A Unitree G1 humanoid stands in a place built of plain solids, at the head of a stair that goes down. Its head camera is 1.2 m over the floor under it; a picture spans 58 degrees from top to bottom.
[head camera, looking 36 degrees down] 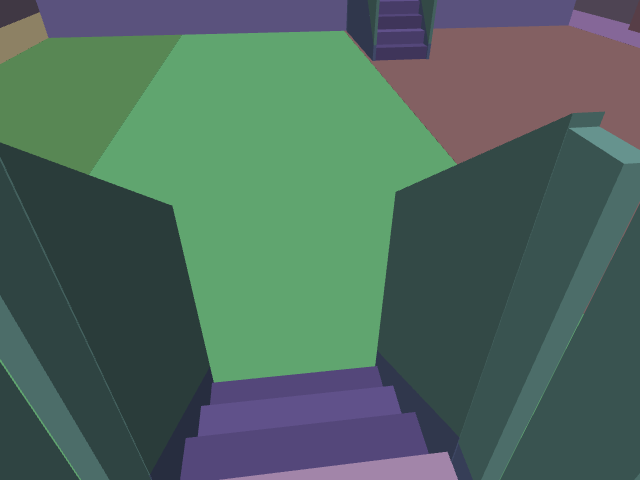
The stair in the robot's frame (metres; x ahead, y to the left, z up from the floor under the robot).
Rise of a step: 0.17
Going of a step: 0.23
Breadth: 0.79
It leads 7 degrees to the left of straight ahead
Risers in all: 4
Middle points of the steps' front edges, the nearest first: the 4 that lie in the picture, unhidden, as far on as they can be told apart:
0.59 0.03 0.00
0.82 0.06 -0.17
1.05 0.08 -0.34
1.28 0.11 -0.51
